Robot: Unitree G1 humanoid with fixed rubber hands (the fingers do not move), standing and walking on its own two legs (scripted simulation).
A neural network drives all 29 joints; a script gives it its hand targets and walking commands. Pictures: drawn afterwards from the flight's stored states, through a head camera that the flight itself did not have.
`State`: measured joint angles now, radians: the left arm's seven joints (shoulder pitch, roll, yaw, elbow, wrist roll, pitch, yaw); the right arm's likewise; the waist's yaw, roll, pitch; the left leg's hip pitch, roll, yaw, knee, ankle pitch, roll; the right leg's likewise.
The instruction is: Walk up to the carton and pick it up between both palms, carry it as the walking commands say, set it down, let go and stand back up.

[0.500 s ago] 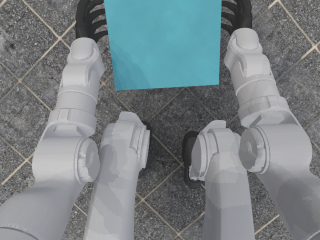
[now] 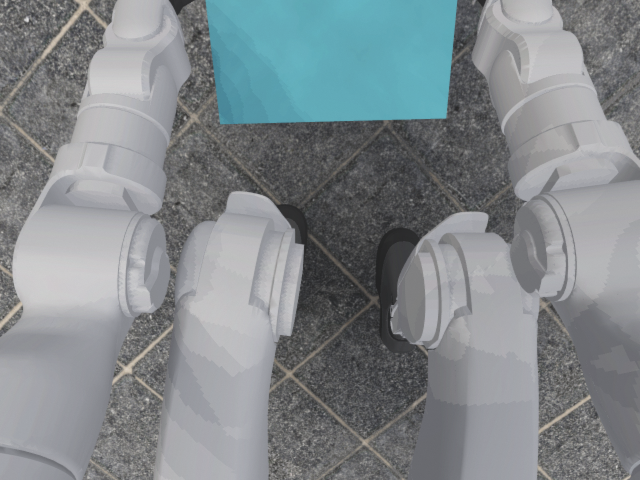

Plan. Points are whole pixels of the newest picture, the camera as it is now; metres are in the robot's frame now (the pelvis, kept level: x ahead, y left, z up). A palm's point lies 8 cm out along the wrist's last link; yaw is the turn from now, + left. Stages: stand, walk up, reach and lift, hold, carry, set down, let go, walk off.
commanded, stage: set down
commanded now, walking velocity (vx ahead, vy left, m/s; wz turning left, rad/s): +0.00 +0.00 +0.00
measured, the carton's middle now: out of the picture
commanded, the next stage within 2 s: none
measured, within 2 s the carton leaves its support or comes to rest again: rests again in 0.58 s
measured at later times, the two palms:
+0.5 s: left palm out of the picture +0.51 +0.21 -0.17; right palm out of the picture +0.55 -0.11 -0.17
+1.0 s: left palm (171, 8) +0.50 +0.20 -0.18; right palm out of the picture +0.54 -0.12 -0.18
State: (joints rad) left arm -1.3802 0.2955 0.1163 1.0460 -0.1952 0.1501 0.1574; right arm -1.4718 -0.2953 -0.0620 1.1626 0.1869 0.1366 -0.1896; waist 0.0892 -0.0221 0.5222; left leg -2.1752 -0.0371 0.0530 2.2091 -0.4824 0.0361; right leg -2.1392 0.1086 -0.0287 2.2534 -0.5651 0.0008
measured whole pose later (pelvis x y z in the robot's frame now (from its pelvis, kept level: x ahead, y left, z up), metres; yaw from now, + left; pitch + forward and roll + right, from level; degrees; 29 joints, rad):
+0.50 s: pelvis +0.01 -0.01 -0.01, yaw +0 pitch +29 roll +1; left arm -1.34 0.29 0.18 1.12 -0.18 0.10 0.11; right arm -1.44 -0.26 -0.10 1.19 0.14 0.11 -0.16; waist 0.08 -0.02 0.43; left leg -2.23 -0.03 0.06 2.23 -0.51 0.02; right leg -2.20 0.11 -0.03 2.28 -0.59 -0.02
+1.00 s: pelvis +0.02 -0.01 -0.01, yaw +0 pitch +33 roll +1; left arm -1.31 0.27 0.17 1.20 -0.16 0.06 0.10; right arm -1.39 -0.26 -0.10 1.26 0.14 0.06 -0.14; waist 0.08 -0.03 0.35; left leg -2.26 -0.03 0.06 2.23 -0.54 0.03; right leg -2.24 0.12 -0.03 2.28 -0.61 -0.02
